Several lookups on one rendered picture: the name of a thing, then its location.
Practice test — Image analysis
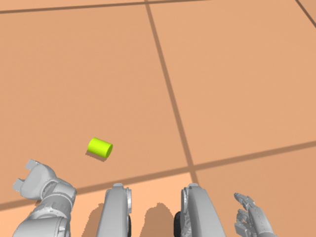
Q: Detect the left robot arm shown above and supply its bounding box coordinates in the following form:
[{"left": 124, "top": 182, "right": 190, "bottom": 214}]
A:
[{"left": 12, "top": 178, "right": 76, "bottom": 237}]

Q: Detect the can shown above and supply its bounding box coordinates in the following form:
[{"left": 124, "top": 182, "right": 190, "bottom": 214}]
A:
[{"left": 87, "top": 137, "right": 113, "bottom": 158}]

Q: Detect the right robot hand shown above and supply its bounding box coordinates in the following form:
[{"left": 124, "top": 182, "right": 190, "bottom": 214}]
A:
[{"left": 234, "top": 193, "right": 274, "bottom": 237}]

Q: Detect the left robot hand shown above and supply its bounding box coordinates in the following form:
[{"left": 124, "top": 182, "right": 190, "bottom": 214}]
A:
[{"left": 12, "top": 159, "right": 77, "bottom": 200}]

